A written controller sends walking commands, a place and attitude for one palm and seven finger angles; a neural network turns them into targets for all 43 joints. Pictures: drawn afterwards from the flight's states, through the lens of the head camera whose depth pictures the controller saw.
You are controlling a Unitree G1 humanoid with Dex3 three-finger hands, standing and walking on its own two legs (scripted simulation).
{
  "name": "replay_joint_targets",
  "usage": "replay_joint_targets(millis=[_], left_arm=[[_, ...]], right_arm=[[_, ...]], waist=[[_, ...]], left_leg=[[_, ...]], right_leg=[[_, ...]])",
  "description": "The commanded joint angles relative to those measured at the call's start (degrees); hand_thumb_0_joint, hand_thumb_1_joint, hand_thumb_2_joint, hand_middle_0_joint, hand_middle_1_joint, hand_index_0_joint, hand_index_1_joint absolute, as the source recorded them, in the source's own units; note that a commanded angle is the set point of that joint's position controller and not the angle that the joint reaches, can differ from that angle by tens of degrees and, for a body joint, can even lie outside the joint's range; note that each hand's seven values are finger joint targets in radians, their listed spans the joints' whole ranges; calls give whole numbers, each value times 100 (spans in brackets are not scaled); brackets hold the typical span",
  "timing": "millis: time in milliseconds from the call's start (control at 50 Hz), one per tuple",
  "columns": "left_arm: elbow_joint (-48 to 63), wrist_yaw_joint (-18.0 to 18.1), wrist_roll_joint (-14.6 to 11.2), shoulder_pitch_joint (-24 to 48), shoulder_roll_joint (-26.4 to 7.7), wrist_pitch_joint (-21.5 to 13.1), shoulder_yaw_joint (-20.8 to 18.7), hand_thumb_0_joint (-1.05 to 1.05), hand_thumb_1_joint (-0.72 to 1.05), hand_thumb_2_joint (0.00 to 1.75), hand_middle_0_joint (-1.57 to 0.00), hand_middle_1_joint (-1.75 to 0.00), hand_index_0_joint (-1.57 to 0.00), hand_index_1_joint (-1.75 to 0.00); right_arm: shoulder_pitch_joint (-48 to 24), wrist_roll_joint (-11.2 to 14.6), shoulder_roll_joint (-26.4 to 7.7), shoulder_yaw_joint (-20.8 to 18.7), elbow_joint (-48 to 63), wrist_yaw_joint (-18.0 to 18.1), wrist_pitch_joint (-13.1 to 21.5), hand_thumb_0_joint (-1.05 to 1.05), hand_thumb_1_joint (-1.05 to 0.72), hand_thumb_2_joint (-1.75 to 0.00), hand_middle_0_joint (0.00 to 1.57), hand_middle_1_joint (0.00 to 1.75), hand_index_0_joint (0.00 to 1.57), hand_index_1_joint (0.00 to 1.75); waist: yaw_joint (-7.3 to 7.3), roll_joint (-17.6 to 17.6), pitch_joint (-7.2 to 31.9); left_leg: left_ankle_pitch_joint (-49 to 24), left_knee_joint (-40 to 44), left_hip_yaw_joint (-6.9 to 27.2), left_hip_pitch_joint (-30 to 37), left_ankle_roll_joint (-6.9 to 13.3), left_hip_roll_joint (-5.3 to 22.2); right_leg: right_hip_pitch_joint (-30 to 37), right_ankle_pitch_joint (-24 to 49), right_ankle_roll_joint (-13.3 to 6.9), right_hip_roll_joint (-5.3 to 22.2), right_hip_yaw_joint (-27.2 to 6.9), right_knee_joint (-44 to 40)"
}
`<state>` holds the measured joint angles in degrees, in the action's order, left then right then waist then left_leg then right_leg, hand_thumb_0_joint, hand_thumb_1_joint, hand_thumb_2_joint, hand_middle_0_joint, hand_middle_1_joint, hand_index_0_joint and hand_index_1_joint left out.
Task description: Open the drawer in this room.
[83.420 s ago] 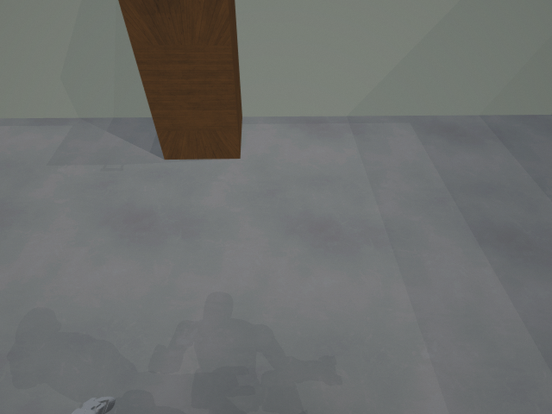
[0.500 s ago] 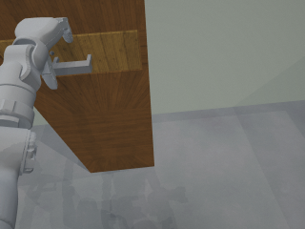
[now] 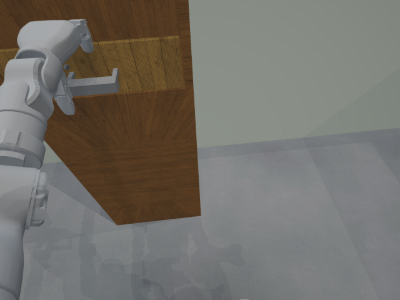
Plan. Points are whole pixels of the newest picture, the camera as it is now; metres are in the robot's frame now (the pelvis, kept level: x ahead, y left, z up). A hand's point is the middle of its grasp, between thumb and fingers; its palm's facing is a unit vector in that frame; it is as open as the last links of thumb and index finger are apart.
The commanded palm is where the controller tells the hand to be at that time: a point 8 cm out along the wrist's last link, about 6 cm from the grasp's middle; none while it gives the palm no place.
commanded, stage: lower the fingers behind the handle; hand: left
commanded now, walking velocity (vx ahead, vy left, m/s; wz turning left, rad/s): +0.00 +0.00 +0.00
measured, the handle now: (92, 80) +0.54 +0.22 +0.15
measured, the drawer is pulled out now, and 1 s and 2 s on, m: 0.00 0.00 0.00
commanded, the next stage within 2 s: lift the fingers back up to retry in 1.28 s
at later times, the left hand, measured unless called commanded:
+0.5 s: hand (67, 68) +0.50 +0.24 +0.21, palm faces +0.07 +0.03 -1.00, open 13.5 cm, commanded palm +0.49 +0.26 +0.20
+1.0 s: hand (67, 70) +0.50 +0.24 +0.20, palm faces +0.07 +0.04 -1.00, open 13.7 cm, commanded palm +0.49 +0.27 +0.17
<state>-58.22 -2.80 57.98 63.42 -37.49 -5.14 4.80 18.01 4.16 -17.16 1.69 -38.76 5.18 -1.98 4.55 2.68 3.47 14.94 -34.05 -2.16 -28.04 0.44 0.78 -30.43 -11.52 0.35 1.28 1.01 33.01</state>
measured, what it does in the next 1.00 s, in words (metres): stands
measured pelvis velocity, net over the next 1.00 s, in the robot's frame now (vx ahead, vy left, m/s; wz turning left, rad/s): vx -0.01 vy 0.00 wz -0.01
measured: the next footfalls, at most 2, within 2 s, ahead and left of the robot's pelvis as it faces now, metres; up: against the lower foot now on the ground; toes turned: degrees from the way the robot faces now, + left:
none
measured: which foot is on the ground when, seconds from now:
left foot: down 0.00-1.00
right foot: down 0.00-1.00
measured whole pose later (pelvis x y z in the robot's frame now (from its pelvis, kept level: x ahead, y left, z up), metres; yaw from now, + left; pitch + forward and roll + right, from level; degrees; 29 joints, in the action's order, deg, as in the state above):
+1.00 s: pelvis -0.01 +0.00 -0.01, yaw -1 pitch +10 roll +0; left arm -53.4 -3.3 56.9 63.4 -38.1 -1.5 8.2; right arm 16.9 4.8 -17.8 3.0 -36.2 6.9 -2.9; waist 4.6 1.2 4.2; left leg 16.1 -38.0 -2.4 -32.3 1.0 0.4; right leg -34.8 -12.3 0.7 1.3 0.1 36.6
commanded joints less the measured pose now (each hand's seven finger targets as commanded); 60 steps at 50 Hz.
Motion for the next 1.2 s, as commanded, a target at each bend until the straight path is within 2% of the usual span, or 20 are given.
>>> replay_joint_targets(millis=[0,40,120,160,300,360,420,480,500,560,580,660,780,840,860,920,980,1060,1140,1180], left_arm=[[38,67,41,2025,-1701,416,-356,0,-50,30,-30,-120,-30,-120],[5,61,60,1960,-1815,420,-444,0,-50,30,-30,-120,-30,-120],[-140,13,44,1800,-1727,443,-306,0,-50,30,-30,-120,-30,-120],[-49,-4,63,1763,-1822,418,-395,0,-50,30,-30,-120,-30,-120],[-191,-17,42,1558,-1494,442,-127,0,-50,30,-30,-120,-30,-120],[-168,-41,79,1569,-1572,445,-173,0,-50,30,-30,-120,-30,-120],[-210,-39,86,1475,-1299,492,24,0,-50,30,-30,-120,-30,-120],[-289,-22,96,1421,-1424,528,-61,0,-50,30,-30,-120,-30,-120],[-311,-32,82,1340,-1314,566,16,0,-50,30,-30,-120,-30,-120],[-257,-81,89,1396,-1383,552,7,0,-50,30,-30,-120,-30,-120],[-288,-77,98,1394,-1263,576,122,0,-50,30,-30,-120,-30,-120],[-220,-145,75,1307,-1330,598,83,0,-50,30,-30,-120,-30,-120],[-80,-212,47,1194,-1095,599,256,0,-50,30,-30,-120,-30,-120],[-22,-264,14,1110,-1188,631,227,0,-50,30,-30,-120,-30,-120],[35,-278,0,1152,-1216,627,204,0,-50,30,-30,-120,-30,-120],[20,-299,-16,1015,-1164,634,226,0,-50,30,-30,-120,-30,-120],[18,-307,-36,1022,-1254,640,162,0,-50,30,-30,-120,-30,-120],[119,-310,-57,1050,-1256,640,153,0,-50,30,-30,-120,-30,-120],[98,-269,-43,997,-1069,661,227,0,-50,30,-30,-120,-30,-120],[75,-250,-56,891,-1139,690,160,0,-50,30,-30,-120,-30,-120]], right_arm=[[228,2,-843,-309,537,98,151,0,-90,-90,20,30,20,30],[240,-4,-857,-306,554,102,143,0,-90,-90,20,30,20,30],[206,5,-873,-289,584,141,149,0,-90,-90,20,30,20,30],[188,7,-887,-303,619,151,119,0,-90,-90,20,30,20,30],[217,26,-896,-289,685,165,133,0,-90,-90,20,30,20,30],[249,17,-932,-303,661,165,124,0,-90,-90,20,30,20,30],[267,17,-907,-295,693,152,130,0,-90,-90,20,30,20,30],[281,9,-926,-287,694,158,134,0,-90,-90,20,30,20,30],[254,20,-918,-282,724,162,127,0,-90,-90,20,30,20,30],[216,27,-966,-278,712,185,113,0,-90,-90,20,30,20,30],[210,31,-931,-270,734,181,125,0,-90,-90,20,30,20,30],[155,37,-959,-263,755,198,100,0,-90,-90,20,30,20,30],[110,47,-935,-234,793,227,106,0,-90,-90,20,30,20,30],[19,58,-952,-212,820,254,93,0,-90,-90,20,30,20,30],[19,67,-973,-226,804,259,87,0,-90,-90,20,30,20,30],[22,57,-939,-209,812,277,81,0,-90,-90,20,30,20,30],[57,49,-936,-209,824,280,63,0,-90,-90,20,30,20,30],[-3,58,-936,-211,852,278,20,0,-90,-90,20,30,20,30],[17,53,-906,-211,867,243,16,0,-90,-90,20,30,20,30],[25,46,-903,-209,901,237,1,0,-90,-90,20,30,20,30]], waist=[[101,-685,1061],[68,-770,1083],[113,-922,942],[70,-830,1039],[135,-845,794],[141,-855,877],[165,-823,842],[170,-920,862],[163,-924,819],[179,-983,782],[193,-854,747],[169,-1036,770],[170,-828,733],[143,-922,759],[153,-1070,755],[123,-875,770],[128,-1020,911],[116,-1010,832],[104,-735,764],[85,-942,777]], left_leg=[[910,659,-42,-147,142,-148],[914,653,-33,-193,138,-154],[1030,617,-74,-292,141,-145],[1006,602,-91,-279,137,-159],[1157,591,-80,-336,133,-150],[1118,553,-70,-323,132,-142],[1156,536,-59,-305,130,-138],[1152,489,-67,-373,145,-137],[1175,487,-79,-379,142,-156],[1235,497,-65,-407,141,-150],[1231,482,-85,-398,148,-147],[1218,436,-85,-443,155,-168],[1241,433,-73,-365,163,-162],[1270,416,-94,-409,159,-179],[1269,404,-82,-418,166,-180],[1186,387,-90,-377,157,-180],[1080,324,-102,-409,162,-181],[1071,331,-104,-414,147,-197],[1041,378,-50,-302,127,-172],[1001,346,-82,-359,144,-193]], right_leg=[[855,-1107,11,-46,-215,-781],[877,-1116,8,-50,-207,-765],[823,-1305,35,-22,-248,-821],[838,-1313,13,-38,-242,-810],[554,-1425,13,-66,-194,-771],[528,-1356,-7,-84,-177,-733],[387,-1353,-3,-93,-136,-675],[408,-1371,3,-85,-156,-669],[371,-1439,0,-87,-152,-690],[324,-1511,-8,-98,-132,-697],[259,-1492,-1,-89,-143,-667],[293,-1543,-7,-95,-136,-695],[115,-1502,-17,-119,-78,-587],[162,-1639,-6,-102,-108,-617],[168,-1648,-9,-113,-100,-640],[160,-1524,-13,-109,-84,-572],[291,-1412,-2,-94,-111,-573],[298,-1455,-10,-94,-111,-626],[131,-1278,-45,-136,-31,-503],[251,-1291,-28,-123,-55,-562]])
